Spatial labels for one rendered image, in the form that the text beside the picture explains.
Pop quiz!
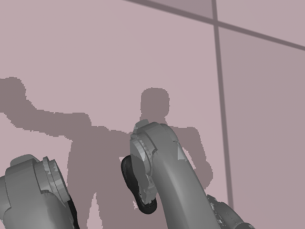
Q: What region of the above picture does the right robot hand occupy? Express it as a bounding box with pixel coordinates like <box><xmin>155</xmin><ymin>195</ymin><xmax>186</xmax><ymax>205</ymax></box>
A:
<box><xmin>207</xmin><ymin>195</ymin><xmax>244</xmax><ymax>229</ymax></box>

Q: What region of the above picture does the right robot foot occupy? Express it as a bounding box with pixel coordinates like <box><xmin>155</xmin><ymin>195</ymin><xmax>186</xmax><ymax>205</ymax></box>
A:
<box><xmin>121</xmin><ymin>155</ymin><xmax>157</xmax><ymax>214</ymax></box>

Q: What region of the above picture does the left robot foot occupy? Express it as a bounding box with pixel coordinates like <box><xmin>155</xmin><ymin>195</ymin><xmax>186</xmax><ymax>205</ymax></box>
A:
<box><xmin>67</xmin><ymin>197</ymin><xmax>80</xmax><ymax>229</ymax></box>

